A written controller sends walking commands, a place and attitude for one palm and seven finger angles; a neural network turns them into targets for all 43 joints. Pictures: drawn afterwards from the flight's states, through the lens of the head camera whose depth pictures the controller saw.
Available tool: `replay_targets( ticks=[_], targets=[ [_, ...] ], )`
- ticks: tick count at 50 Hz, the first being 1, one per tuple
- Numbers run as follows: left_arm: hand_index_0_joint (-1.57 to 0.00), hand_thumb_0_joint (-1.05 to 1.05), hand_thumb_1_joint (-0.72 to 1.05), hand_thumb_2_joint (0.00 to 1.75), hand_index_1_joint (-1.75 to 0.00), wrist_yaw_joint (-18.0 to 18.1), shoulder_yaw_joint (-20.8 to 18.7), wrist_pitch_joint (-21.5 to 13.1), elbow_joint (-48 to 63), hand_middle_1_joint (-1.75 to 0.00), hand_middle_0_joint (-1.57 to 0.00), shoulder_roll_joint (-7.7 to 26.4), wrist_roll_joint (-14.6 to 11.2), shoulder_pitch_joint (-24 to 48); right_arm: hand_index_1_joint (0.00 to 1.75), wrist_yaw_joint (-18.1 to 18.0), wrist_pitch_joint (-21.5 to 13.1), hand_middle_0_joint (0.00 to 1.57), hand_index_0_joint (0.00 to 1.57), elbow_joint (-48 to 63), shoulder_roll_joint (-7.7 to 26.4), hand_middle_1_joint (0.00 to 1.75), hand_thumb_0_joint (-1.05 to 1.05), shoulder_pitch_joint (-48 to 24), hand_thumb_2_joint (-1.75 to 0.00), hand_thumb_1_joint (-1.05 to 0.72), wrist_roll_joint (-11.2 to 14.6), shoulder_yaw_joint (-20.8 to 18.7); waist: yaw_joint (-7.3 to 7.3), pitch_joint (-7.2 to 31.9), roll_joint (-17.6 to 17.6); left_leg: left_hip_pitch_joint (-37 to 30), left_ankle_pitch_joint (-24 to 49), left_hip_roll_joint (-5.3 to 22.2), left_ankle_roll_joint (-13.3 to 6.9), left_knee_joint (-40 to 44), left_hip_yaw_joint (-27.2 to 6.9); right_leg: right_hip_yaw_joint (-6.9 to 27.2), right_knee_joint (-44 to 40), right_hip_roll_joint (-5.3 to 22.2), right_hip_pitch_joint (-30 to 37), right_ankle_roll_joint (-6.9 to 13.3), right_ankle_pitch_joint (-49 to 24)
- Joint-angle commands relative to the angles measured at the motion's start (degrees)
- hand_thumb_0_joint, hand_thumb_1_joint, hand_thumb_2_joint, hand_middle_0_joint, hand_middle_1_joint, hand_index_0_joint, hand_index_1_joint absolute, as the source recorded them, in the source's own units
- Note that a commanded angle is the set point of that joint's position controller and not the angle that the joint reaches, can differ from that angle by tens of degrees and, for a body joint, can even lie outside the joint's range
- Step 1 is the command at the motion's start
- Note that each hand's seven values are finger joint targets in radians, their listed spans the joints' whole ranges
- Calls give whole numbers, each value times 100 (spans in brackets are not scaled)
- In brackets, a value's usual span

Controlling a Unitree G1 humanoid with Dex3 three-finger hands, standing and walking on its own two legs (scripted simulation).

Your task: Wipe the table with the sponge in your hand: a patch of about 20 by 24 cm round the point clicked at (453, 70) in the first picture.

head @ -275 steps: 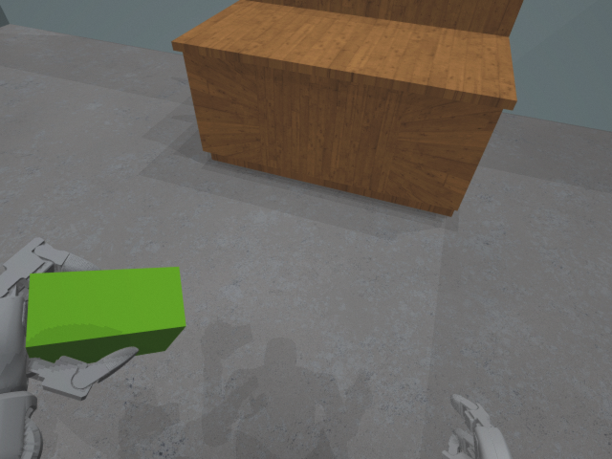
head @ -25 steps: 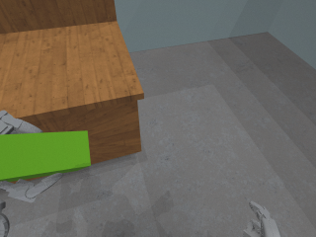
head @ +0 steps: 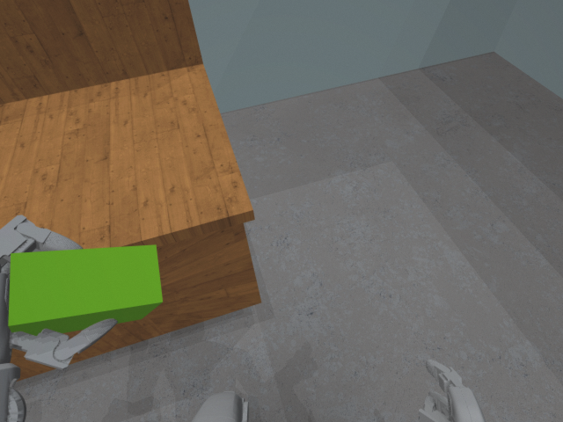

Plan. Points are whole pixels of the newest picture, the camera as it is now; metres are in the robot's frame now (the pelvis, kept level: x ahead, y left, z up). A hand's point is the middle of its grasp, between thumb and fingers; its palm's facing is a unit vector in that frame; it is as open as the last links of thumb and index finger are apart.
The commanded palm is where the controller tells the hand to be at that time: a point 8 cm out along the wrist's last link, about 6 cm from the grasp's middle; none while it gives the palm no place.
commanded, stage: take the last steps up to it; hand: left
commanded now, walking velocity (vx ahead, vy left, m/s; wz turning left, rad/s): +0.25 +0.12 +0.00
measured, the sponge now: (109, 289) +0.23 +0.20 +0.14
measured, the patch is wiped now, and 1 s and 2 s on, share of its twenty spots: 0.00 0.00 0.00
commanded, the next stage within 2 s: come to a stop and stand still in 0.40 s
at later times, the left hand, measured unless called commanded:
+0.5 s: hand (78, 195) +0.33 +0.26 +0.18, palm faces +0.33 -0.81 -0.49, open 10.4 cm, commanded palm +0.28 +0.31 +0.18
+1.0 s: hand (29, 166) +0.36 +0.32 +0.20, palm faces +0.42 -0.76 -0.50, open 10.4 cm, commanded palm +0.28 +0.33 +0.18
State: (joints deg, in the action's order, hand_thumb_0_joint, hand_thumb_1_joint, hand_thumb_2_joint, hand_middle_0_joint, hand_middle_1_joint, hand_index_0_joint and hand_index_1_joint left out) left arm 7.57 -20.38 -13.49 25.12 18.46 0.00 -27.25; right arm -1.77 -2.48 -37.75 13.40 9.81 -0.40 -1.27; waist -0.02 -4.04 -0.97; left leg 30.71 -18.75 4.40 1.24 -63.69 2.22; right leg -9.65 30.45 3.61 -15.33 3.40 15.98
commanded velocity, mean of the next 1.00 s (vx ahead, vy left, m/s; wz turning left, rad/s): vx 0.04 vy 0.07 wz -0.01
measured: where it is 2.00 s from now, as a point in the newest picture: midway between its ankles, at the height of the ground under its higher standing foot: outside the picture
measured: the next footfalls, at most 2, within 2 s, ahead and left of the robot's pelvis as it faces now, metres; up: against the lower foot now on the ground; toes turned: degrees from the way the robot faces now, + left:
left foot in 0.20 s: +0.15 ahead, +0.17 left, +0.00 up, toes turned +8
right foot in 0.52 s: +0.15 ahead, -0.01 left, +0.00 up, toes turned +2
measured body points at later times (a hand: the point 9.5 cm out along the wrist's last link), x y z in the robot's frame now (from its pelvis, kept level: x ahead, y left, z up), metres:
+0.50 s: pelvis +0.11 +0.04 -0.01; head +0.14 +0.02 +0.44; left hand +0.31 +0.30 +0.20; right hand +0.27 -0.15 -0.11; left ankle +0.11 +0.16 -0.74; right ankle +0.14 -0.04 -0.73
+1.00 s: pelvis +0.11 +0.06 -0.01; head +0.15 +0.08 +0.44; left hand +0.33 +0.36 +0.22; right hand +0.28 -0.20 -0.08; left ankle +0.13 +0.17 -0.74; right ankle +0.15 -0.04 -0.74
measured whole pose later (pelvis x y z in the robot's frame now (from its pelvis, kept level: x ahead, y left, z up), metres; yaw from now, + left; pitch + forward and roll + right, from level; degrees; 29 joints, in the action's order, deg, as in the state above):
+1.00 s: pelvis +0.11 +0.06 -0.01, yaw -2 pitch +0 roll +0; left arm 7.3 -25.7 -16.3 24.6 30.5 -0.1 -16.1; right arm -3.2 -5.5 -33.0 13.8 10.8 -0.1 -3.2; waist 2.5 -4.9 2.2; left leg 17.0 -14.9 1.0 -0.1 -31.7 2.3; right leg -8.1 30.9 1.3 -18.6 2.4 12.8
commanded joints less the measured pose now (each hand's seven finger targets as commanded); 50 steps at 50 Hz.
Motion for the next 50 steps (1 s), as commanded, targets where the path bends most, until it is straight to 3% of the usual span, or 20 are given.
replay_targets(
  ticks=[1, 5, 8, 9, 10, 11, 12, 17, 24, 26, 27, 28, 30, 34, 42, 45, 46, 47, 48, 50],
  targets=[
    [-120, 0, 10, 130, -160, 252, -900, -520, 1893, -160, -120, 1474, -103, 263, 30, -91, -392, 20, 20, 1061, 308, 30, 0, -388, -90, -90, -7, -138, 75, 1014, 829, -313, 342, 79, -37, 1701, 369, 974, -1078, 1386, 962, 454, -2414],
    [-120, 0, 10, 130, -160, 369, -1018, -384, 1820, -160, -120, 1430, -138, -146, 30, -132, -409, 20, 20, 1194, 307, 30, 0, -183, -90, -90, 3, -235, 106, 1189, 758, -1020, 462, -166, -87, 2901, 681, 1048, -747, 1381, 1206, 409, -2341],
    [-120, 0, 10, 130, -160, 371, -945, -361, 1646, -160, -120, 1318, -165, 115, 30, -204, -353, 20, 20, 1235, 367, 30, 0, -83, -90, -90, 29, -285, -6, 1110, 561, -2011, 1013, -221, -107, 3787, 811, 808, -126, 961, 687, 100, -1334],
    [-120, 0, 10, 130, -160, 356, -901, -392, 1603, -160, -120, 1283, -178, 256, 30, -238, -338, 20, 20, 1226, 450, 30, 0, 5, -90, -90, 65, -325, -93, 1149, 30, -2512, 1004, 0, -250, 4007, 483, 702, 544, 743, 300, -48, -1040],
    [-120, 0, 10, 130, -160, 326, -751, -398, 1583, -160, -120, 1135, -188, 246, 30, -245, -326, 20, 20, 1283, 652, 30, 0, -38, -90, -90, 106, -399, -89, 1170, -1255, -3100, 1549, 973, -638, 4191, -867, 295, 1716, 173, -687, -319, 403],
    [-120, 0, 10, 130, -160, 326, -758, -462, 1641, -160, -120, 1188, -177, 401, 30, -202, -347, 20, 20, 1350, 605, 30, 0, -36, -90, -90, 117, -354, -42, 1120, -1566, -3183, 2294, 1785, -1195, 4514, -2132, 382, 2842, -197, -1414, -385, 2192],
    [-120, 0, 10, 130, -160, 275, -709, -449, 1157, -160, -120, 1217, -122, 407, 30, -156, -380, 20, 20, 1336, 605, 30, 0, -46, -90, -90, 126, -348, -56, 782, -982, -2723, 2220, 1878, -1364, 4681, -2238, 609, 3448, -202, -1677, -350, 2157],
    [-120, 0, 10, 130, -160, 166, -495, -375, 2219, -160, -120, 1140, -146, 320, 30, -86, -573, 20, 20, 1116, 464, 30, 0, -97, -90, -90, 121, -242, 25, 1011, -1312, -2674, 2756, 1138, -1134, 4300, -603, 494, 2759, 71, -1625, -469, 945],
    [-120, 0, 10, 130, -160, 259, -895, -165, 1753, -160, -120, 1362, -198, 35, 30, -151, -601, 20, 20, 1072, 405, 30, 0, -149, -90, -90, 78, -78, 21, 1184, -895, -2085, 2208, 1014, -707, 3755, -83, -24, 61, -316, 178, -454, 152],
    [-120, 0, 10, 130, -160, 254, -945, -132, 1376, -160, -120, 1427, -173, 213, 30, -198, -490, 20, 20, 1046, 332, 30, 0, -165, -90, -90, 93, -64, -30, 1211, -15, -1370, 1164, 616, -421, 2712, 230, 872, -627, 266, 974, -206, -1131],
    [-120, 0, 10, 130, -160, 264, -960, -109, 1216, -160, -120, 1477, -163, 248, 30, -180, -442, 20, 20, 1097, 244, 30, 0, -103, -90, -90, 76, -38, -117, 1308, 968, -707, 315, -21, -155, 1851, 532, 2315, -835, 1185, 1364, 192, -2435],
    [-120, 0, 10, 130, -160, 257, -998, -84, 1019, -160, -120, 1471, -239, 366, 30, -146, -494, 20, 20, 1127, 213, 30, 0, -254, -90, -90, 85, 6, -41, 1181, 1411, -228, -1152, -365, 18, 1113, 272, 3058, -1061, 1859, 1419, 583, -3566],
    [-120, 0, 10, 130, -160, 204, -866, -58, 822, -160, -120, 1325, -269, 432, 30, -64, -439, 20, 20, 1044, 309, 30, 0, -314, -90, -90, 136, -65, -52, 1088, 1434, -225, -1043, -209, 101, 245, -342, 2688, -907, 1879, 1173, 462, -4308],
    [-120, 0, 10, 130, -160, 277, -795, -143, 959, -160, -120, 1237, -153, 23, 30, -183, -277, 20, 20, 1088, 185, 30, 0, -486, -90, -90, 80, 108, -40, 1152, 938, -372, -518, -269, 145, 738, -52, 1281, -571, 1350, 1364, 213, -5135],
    [-120, 0, 10, 130, -160, 429, -963, -119, 2108, -160, -120, 1452, -170, -312, 30, -251, -189, 20, 20, 1451, 309, 30, 0, -436, -90, -90, 34, -49, 116, 1424, 809, -912, -208, -322, 72, 2308, 111, 1401, -641, 1430, 1430, 407, -4379],
    [-120, 0, 10, 130, -160, 433, -983, -75, 2095, -160, -120, 1410, -205, -432, 30, -271, -121, 20, 20, 1403, 366, 30, 0, -231, -90, -90, 18, -98, -26, 1484, 407, -1760, 670, -339, 49, 3453, 28, 1235, -457, 1124, 1000, 175, -3043],
    [-120, 0, 10, 130, -160, 368, -3995, -689, 2864, -160, -120, 5525, 360, 5680, 30, -265, -723, 20, 20, 1273, 390, 30, 0, 432, -90, -90, -146, -308, 324, 701, 923, -672, 578, -437, 141, 3463, 614, 1843, -841, 778, 410, -195, -3476],
    [-120, 0, 10, 130, -160, 149, -1926, -500, -688, -160, -120, 2336, -104, 2238, 30, -207, -774, 20, 20, 992, 208, 30, 0, 309, -90, -90, -38, -332, 211, 1625, 572, -1424, 1131, -552, -93, 3269, -159, 1871, -457, 1056, 688, 222, -3009],
    [-120, 0, 10, 130, -160, 172, -1490, -512, -56, -160, -120, 1858, -249, 1088, 30, -78, -715, 20, 20, 1280, 356, 30, 0, 276, -90, -90, 128, -260, 291, 1286, 158, -1541, 1284, -352, -3, 3320, -12, 2065, -776, 982, 890, 67, -3016],
    [-120, 0, 10, 130, -160, -39, -971, -533, -255, -160, -120, 1444, -343, 1143, 30, -46, -786, 20, 20, 1217, 548, 30, 0, 120, -90, -90, 228, -264, 206, 1567, -462, -2010, 1300, -220, -114, 3864, -140, 1576, -572, 788, 911, 97, -1681]
  ],
)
